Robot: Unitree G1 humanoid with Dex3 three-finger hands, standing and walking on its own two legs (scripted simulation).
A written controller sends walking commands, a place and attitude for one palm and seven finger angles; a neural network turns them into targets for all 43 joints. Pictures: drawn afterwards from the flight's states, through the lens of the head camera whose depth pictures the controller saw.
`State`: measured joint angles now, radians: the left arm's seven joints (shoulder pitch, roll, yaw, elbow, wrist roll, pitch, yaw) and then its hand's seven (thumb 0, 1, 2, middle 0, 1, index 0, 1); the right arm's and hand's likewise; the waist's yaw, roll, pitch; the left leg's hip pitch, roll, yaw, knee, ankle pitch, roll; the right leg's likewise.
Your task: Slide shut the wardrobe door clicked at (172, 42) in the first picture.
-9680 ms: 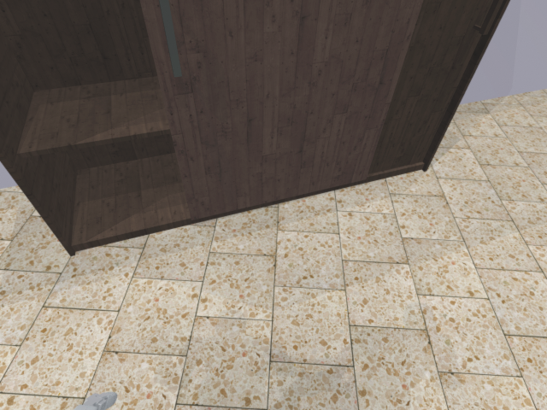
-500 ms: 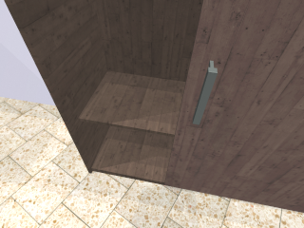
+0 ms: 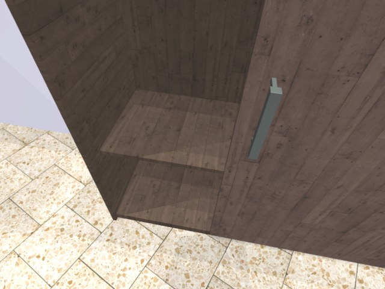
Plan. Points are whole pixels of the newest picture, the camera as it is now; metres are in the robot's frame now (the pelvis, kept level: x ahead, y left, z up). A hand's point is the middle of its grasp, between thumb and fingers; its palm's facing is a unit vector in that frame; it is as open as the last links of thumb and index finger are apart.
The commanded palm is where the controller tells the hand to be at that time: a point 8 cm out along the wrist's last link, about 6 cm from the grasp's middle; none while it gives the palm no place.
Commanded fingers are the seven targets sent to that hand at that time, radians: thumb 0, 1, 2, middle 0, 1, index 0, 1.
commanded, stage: look again from close up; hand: right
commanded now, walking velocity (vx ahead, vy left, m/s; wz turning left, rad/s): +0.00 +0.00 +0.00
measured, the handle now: (262, 121) +0.48 -0.14 +0.10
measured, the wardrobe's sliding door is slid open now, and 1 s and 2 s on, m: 0.51 0.51 0.51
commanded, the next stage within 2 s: raise the hand with hooked fingers in 1.20 s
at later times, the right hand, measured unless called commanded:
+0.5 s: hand out of the picture -0.02 -0.14 -0.17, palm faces +0.07 +0.98 -0.18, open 7.4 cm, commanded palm none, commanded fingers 0.00 -0.90 -0.90 0.20 0.30 0.20 0.30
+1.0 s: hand out of the picture -0.02 -0.14 -0.18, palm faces +0.09 +0.98 -0.17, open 7.4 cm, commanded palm none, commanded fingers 0.00 -0.90 -0.90 0.20 0.30 0.20 0.30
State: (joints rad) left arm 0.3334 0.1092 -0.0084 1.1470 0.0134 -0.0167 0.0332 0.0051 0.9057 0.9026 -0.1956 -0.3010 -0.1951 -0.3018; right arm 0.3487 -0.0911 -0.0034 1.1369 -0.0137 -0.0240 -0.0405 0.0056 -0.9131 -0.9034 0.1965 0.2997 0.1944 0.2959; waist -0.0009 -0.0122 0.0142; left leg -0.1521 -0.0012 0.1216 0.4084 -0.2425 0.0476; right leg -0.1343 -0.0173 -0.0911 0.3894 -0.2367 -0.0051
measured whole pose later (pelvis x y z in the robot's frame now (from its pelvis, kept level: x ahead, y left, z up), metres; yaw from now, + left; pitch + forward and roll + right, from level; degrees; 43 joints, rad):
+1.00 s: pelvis +0.01 +0.02 +0.00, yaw -1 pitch -1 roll +0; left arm 0.33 0.12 -0.01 1.15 0.02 -0.01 0.04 0.00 0.91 0.90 -0.20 -0.30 -0.20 -0.30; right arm 0.34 -0.11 -0.01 1.14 -0.01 -0.02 -0.04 0.01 -0.91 -0.90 0.20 0.30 0.19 0.30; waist -0.01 -0.01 0.01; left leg -0.12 -0.03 0.15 0.38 -0.25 0.07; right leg -0.13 -0.05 -0.06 0.40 -0.25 0.02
